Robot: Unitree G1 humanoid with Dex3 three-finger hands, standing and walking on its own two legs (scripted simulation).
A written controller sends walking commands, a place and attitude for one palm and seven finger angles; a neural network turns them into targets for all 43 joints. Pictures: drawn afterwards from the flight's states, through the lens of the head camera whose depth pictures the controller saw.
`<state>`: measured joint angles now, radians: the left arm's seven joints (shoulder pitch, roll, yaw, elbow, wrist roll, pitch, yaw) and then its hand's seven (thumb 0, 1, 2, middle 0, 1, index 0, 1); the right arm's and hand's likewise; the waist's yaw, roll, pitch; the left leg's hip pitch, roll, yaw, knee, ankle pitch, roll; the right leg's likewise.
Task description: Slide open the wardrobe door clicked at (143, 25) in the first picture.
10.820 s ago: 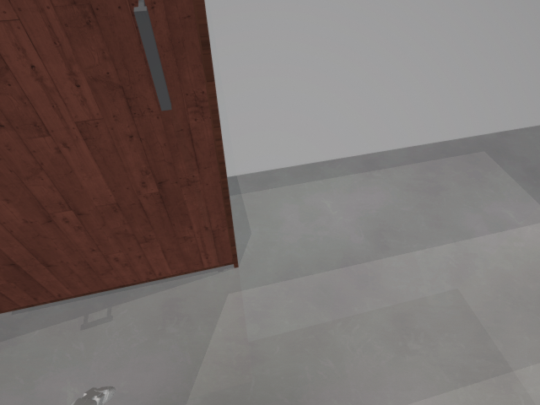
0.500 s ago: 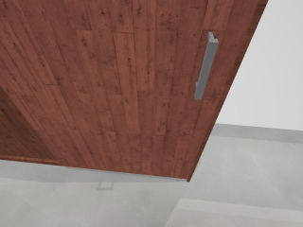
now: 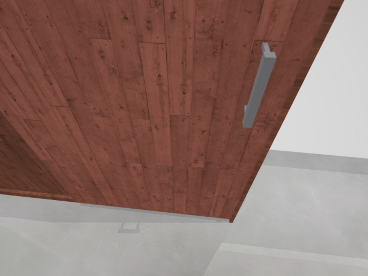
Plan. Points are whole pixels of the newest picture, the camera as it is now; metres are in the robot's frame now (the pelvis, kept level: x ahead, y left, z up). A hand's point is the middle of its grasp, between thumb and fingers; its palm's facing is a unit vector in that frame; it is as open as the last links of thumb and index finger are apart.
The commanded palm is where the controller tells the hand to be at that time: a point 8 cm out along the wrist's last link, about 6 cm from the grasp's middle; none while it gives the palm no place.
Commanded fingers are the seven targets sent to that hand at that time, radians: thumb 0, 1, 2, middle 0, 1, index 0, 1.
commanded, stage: look again from close up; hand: right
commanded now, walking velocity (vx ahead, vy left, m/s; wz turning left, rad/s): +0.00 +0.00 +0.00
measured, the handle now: (255, 88) +0.49 -0.12 +0.16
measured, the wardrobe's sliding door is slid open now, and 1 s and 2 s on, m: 0.00 0.00 0.00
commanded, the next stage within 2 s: raise the hand with hooked fingers in 0.74 s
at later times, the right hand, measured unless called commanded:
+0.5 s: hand out of the picture +0.07 -0.22 -0.16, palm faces -0.06 +0.95 -0.30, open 7.4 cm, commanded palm none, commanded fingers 0.00 -0.90 -0.90 0.20 0.30 0.20 0.30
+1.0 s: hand (298, 249) +0.20 -0.22 -0.03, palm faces +0.26 +0.95 -0.17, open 7.5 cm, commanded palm +0.13 -0.26 -0.05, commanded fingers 0.00 -0.69 -0.81 0.22 0.44 0.22 0.44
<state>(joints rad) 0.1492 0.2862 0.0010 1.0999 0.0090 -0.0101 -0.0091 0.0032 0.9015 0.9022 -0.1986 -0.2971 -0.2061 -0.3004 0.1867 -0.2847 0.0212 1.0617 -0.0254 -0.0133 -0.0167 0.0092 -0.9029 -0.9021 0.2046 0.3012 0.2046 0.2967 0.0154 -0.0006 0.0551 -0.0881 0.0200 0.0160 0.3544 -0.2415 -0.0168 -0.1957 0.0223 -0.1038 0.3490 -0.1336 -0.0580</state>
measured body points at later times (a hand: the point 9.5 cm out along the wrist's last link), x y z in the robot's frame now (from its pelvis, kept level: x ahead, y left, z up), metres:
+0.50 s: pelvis +0.02 +0.01 +0.00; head +0.03 +0.01 +0.45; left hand +0.08 +0.28 -0.14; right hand +0.07 -0.27 -0.14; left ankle -0.03 +0.13 -0.75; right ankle +0.04 -0.08 -0.75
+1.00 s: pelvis +0.00 +0.02 -0.01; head +0.02 +0.02 +0.44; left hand +0.11 +0.27 -0.12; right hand +0.18 -0.27 -0.02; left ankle -0.03 +0.13 -0.75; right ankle +0.04 -0.08 -0.75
